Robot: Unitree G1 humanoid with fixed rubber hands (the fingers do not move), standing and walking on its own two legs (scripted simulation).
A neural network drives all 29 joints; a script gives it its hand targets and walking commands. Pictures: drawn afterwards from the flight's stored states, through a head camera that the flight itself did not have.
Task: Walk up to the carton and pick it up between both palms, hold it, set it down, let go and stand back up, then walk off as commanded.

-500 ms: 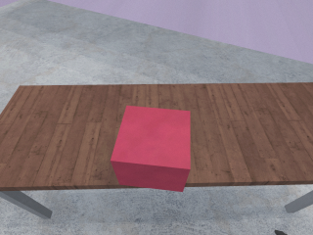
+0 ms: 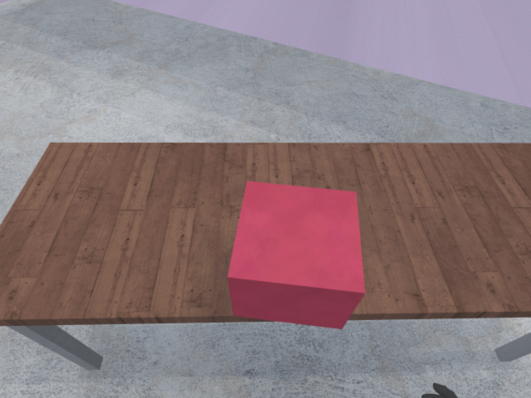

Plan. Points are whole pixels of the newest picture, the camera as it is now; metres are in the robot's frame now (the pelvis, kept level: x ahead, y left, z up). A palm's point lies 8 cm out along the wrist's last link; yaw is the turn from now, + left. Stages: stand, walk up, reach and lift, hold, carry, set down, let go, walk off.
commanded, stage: walk up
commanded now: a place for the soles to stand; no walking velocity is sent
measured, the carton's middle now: (294, 254) +0.40 -0.04 -0.09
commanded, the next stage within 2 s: none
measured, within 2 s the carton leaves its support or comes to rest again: neither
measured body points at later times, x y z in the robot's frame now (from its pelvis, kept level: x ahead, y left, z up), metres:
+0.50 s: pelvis +0.02 -0.01 +0.01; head +0.03 +0.00 +0.46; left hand +0.11 +0.30 -0.12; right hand +0.09 -0.33 -0.11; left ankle +0.03 +0.08 -0.74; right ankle +0.01 -0.13 -0.74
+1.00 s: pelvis +0.05 -0.05 +0.00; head +0.06 -0.05 +0.45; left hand +0.20 +0.25 -0.11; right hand +0.12 -0.38 -0.11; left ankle +0.03 +0.08 -0.74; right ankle +0.01 -0.13 -0.74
